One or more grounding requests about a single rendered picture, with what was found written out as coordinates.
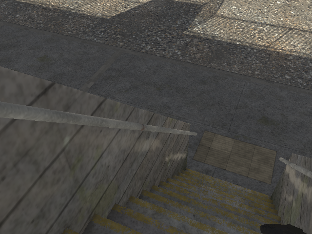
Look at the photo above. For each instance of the stairs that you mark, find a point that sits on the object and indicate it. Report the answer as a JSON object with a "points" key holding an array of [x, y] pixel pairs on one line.
{"points": [[188, 203]]}

